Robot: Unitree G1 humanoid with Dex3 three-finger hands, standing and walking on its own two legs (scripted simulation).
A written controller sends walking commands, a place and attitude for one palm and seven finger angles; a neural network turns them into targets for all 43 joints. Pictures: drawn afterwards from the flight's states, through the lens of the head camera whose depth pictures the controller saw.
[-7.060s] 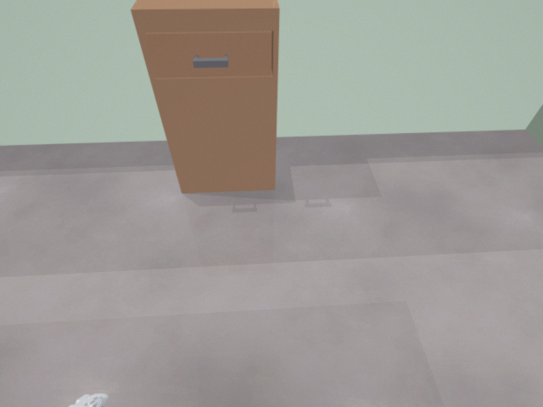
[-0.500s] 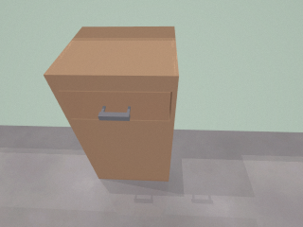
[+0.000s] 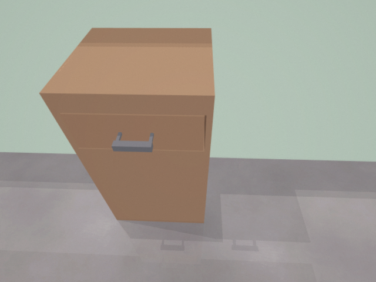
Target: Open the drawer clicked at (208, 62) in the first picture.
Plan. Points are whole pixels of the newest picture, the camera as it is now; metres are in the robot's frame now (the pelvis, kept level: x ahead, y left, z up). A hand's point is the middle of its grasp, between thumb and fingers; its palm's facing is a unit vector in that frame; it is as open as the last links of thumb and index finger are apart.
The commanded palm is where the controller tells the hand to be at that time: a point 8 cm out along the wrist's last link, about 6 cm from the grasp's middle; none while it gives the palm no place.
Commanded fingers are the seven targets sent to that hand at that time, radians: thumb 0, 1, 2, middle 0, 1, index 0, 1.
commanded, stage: look again from close up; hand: left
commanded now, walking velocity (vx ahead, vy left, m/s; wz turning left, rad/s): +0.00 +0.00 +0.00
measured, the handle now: (134, 141) +0.53 +0.21 -0.06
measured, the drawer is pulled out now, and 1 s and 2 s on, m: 0.00 0.00 0.00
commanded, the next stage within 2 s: raise the hand with hooked fingers in 0.28 s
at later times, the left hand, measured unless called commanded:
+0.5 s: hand out of the picture +0.07 +0.18 -0.13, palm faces -0.08 -0.89 -0.45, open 7.3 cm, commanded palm +0.12 +0.20 -0.06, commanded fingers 0.00 0.74 0.83 -0.21 -0.41 -0.21 -0.41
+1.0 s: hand (92, 256) +0.18 +0.22 -0.05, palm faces +0.08 -0.08 -0.99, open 9.7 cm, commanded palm +0.17 +0.21 +0.01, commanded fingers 0.00 0.15 0.58 -0.25 -0.78 -0.25 -0.78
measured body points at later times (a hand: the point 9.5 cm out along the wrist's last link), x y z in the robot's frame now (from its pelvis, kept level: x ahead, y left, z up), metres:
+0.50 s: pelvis +0.02 -0.01 -0.01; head +0.03 -0.04 +0.44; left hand +0.08 +0.23 -0.10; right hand +0.05 -0.25 -0.16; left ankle -0.01 +0.11 -0.74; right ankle +0.00 -0.10 -0.74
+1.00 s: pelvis -0.03 -0.02 -0.05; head +0.01 -0.04 +0.40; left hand +0.17 +0.22 +0.01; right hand +0.24 -0.20 -0.13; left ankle -0.01 +0.11 -0.74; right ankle +0.00 -0.10 -0.74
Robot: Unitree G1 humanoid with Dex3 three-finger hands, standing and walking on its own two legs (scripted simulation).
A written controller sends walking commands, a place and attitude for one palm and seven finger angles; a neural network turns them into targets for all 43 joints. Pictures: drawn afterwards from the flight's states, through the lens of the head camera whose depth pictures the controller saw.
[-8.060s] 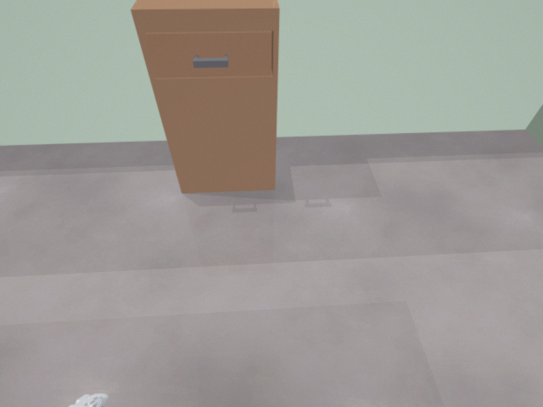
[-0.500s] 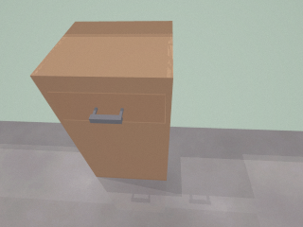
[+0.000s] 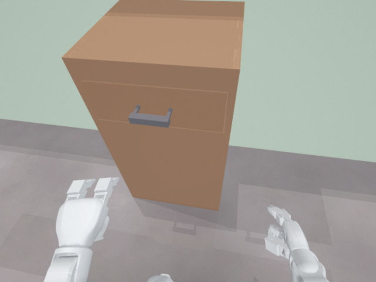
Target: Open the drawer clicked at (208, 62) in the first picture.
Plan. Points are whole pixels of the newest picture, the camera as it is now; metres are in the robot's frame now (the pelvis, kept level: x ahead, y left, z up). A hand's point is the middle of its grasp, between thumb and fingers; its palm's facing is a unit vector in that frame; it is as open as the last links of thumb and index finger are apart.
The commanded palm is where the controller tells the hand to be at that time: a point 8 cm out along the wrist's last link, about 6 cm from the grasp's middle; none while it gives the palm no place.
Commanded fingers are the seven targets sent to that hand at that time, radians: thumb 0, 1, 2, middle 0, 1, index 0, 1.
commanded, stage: raise the hand with hooked fingers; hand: left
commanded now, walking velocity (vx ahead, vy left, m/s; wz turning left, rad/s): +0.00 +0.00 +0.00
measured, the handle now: (151, 114) +0.56 +0.21 -0.01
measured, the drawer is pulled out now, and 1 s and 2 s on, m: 0.00 0.00 0.00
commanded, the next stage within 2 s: move the hooked fingers above the handle in 1.28 s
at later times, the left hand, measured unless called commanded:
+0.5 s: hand (92, 176) +0.29 +0.25 +0.07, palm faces +0.08 -0.11 -0.99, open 12.6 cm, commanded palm +0.26 +0.25 +0.13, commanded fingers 0.00 -0.43 0.33 -0.29 -1.15 -0.29 -1.15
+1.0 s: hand (82, 139) +0.34 +0.27 +0.13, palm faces +0.01 -0.07 -1.00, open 13.8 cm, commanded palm +0.31 +0.27 +0.18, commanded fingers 0.00 -0.50 0.30 -0.30 -1.20 -0.30 -1.20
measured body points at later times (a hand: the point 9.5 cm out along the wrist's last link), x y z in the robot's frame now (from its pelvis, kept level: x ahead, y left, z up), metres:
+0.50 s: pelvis +0.01 +0.03 +0.03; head +0.04 +0.00 +0.48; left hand +0.28 +0.25 +0.12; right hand +0.19 -0.23 -0.07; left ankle +0.02 +0.13 -0.69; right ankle +0.02 -0.08 -0.69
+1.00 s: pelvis +0.03 +0.03 +0.05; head +0.05 +0.00 +0.50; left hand +0.33 +0.27 +0.18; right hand +0.22 -0.18 -0.07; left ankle +0.02 +0.13 -0.69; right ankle +0.02 -0.08 -0.69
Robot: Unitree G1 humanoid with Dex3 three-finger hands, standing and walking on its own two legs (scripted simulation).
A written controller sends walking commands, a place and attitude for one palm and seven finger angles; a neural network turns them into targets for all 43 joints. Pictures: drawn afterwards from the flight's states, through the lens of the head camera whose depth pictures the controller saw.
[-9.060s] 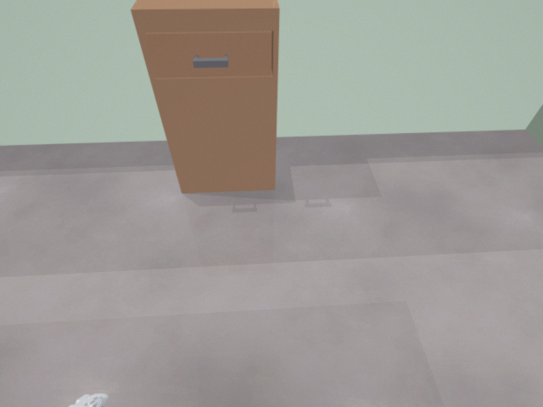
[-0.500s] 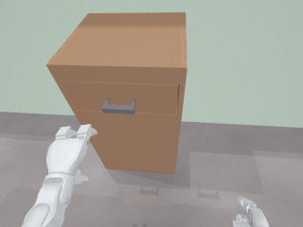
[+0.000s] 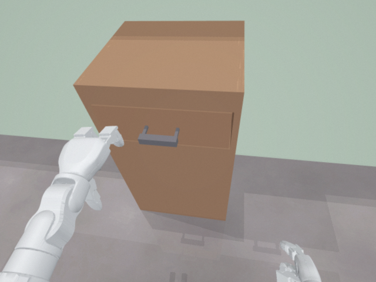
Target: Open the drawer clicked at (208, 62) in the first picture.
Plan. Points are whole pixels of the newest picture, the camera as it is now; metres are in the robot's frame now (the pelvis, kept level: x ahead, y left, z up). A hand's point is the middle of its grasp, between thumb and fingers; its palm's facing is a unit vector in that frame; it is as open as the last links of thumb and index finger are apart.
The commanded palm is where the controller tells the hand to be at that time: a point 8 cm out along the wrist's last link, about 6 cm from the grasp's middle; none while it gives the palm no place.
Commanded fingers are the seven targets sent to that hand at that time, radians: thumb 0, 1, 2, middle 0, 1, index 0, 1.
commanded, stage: raise the hand with hooked fingers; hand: left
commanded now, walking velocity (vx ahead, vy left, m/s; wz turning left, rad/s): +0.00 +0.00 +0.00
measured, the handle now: (159, 135) +0.53 +0.18 -0.06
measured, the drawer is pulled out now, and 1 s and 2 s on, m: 0.00 0.00 0.00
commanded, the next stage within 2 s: move the hooked fingers above the handle in 0.28 s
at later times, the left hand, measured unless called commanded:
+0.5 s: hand (108, 172) +0.31 +0.22 +0.07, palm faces +0.01 -0.08 -1.00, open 13.8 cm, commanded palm +0.29 +0.23 +0.12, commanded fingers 0.00 -0.50 0.30 -0.30 -1.20 -0.30 -1.20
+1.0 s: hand (125, 155) +0.37 +0.22 +0.04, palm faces -0.02 -0.06 -1.00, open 13.8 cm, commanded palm +0.36 +0.22 +0.10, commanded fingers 0.00 -0.50 0.30 -0.30 -1.20 -0.30 -1.20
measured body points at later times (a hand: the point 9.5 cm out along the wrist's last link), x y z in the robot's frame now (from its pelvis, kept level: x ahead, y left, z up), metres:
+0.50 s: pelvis +0.00 -0.01 +0.00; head +0.02 -0.04 +0.45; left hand +0.30 +0.23 +0.12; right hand +0.18 -0.24 -0.12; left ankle -0.01 +0.10 -0.74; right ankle +0.00 -0.11 -0.74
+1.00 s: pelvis +0.00 -0.01 -0.01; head +0.04 -0.03 +0.44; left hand +0.37 +0.22 +0.10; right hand +0.12 -0.27 -0.14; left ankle -0.01 +0.10 -0.74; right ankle +0.00 -0.11 -0.74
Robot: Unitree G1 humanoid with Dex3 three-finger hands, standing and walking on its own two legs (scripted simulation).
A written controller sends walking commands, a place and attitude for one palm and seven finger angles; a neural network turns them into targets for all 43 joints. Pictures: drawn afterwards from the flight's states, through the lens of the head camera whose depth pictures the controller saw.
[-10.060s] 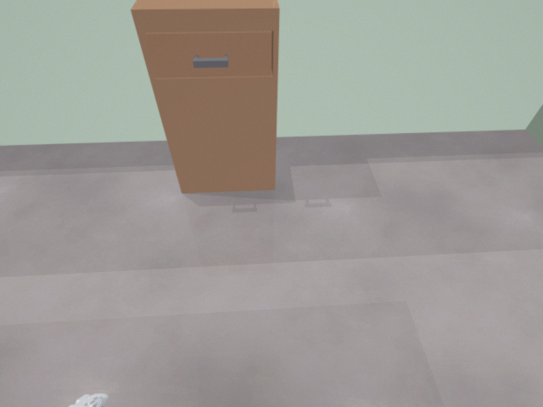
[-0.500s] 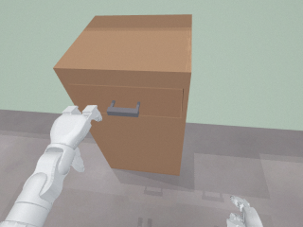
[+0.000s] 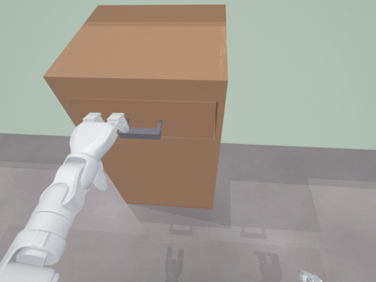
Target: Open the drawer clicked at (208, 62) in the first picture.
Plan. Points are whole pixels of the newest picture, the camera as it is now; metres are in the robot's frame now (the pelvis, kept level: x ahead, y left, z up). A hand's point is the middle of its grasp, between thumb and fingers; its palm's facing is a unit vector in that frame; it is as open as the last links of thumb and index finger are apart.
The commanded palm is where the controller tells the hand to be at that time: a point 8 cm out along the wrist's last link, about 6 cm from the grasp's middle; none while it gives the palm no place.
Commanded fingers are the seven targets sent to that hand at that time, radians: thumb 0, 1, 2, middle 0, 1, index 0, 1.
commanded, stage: move the hooked fingers above the handle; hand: left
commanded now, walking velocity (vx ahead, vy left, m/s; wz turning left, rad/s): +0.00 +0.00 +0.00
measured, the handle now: (141, 127) +0.53 +0.19 -0.05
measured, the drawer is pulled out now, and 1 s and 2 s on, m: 0.00 0.00 0.00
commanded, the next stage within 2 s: lower the fingers behind the handle in 1.58 s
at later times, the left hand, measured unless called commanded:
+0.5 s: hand (119, 136) +0.44 +0.21 +0.03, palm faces -0.03 -0.03 -1.00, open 13.8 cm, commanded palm +0.42 +0.21 +0.08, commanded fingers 0.00 -0.50 0.30 -0.30 -1.20 -0.30 -1.20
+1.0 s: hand (132, 124) +0.49 +0.20 +0.01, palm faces -0.05 -0.01 -1.00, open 13.7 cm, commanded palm +0.48 +0.20 +0.06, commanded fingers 0.00 -0.50 0.30 -0.30 -1.20 -0.30 -1.20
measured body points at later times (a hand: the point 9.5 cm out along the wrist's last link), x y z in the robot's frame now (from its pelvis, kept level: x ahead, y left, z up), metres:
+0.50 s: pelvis +0.00 +0.01 -0.01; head +0.06 -0.01 +0.44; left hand +0.43 +0.21 +0.09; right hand +0.07 -0.26 -0.14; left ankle -0.01 +0.10 -0.73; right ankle +0.00 -0.11 -0.73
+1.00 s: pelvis +0.00 +0.01 -0.02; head +0.10 +0.00 +0.42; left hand +0.49 +0.20 +0.07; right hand -0.01 -0.27 -0.15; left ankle -0.01 +0.10 -0.73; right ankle +0.00 -0.11 -0.73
